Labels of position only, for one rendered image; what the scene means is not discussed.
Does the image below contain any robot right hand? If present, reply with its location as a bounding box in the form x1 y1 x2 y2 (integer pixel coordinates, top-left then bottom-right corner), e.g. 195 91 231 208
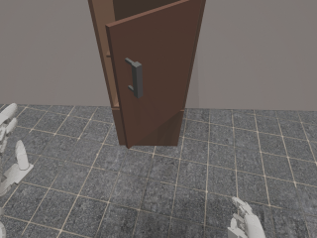
227 196 265 238

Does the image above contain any robot left hand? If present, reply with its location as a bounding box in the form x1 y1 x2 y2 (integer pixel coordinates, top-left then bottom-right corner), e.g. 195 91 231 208
0 103 34 198

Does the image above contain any cupboard door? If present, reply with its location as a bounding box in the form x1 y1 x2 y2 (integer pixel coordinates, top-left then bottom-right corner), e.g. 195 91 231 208
105 0 202 149

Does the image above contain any handle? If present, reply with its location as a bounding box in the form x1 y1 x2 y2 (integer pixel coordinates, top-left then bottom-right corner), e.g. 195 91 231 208
125 58 144 99

